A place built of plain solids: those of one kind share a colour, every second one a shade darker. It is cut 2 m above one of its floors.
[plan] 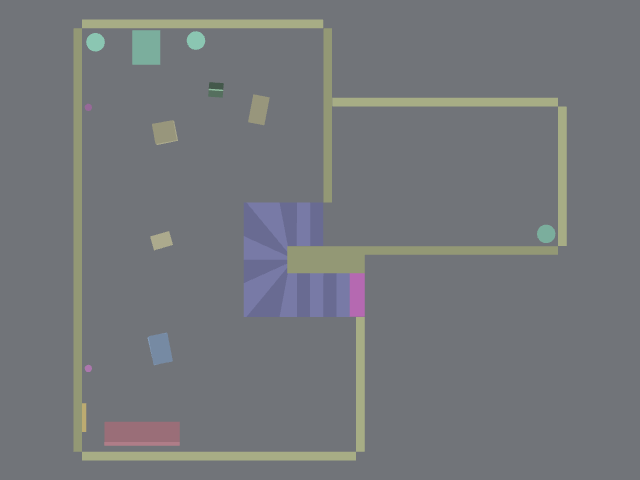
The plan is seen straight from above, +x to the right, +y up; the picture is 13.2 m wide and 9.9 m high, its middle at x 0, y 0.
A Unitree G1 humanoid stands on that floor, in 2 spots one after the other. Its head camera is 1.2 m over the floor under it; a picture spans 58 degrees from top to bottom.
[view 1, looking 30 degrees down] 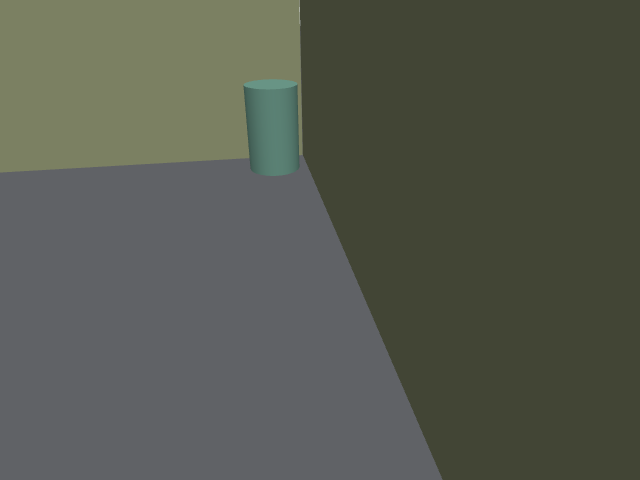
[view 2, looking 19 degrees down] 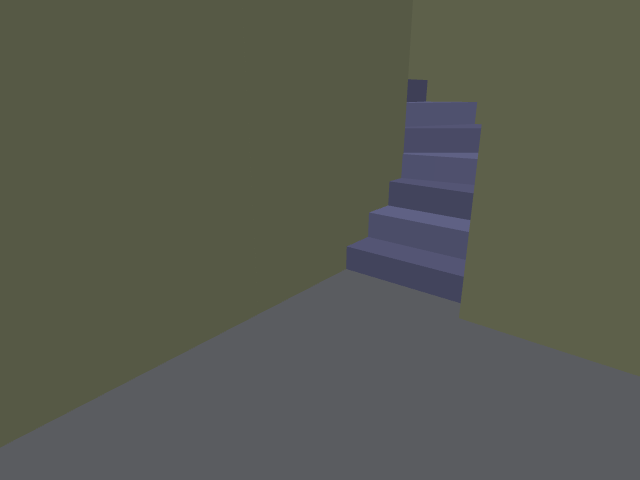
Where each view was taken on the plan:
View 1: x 1.43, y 0.34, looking -10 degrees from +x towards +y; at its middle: ground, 2.40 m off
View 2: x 2.40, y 1.52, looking -141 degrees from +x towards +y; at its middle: wall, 2.77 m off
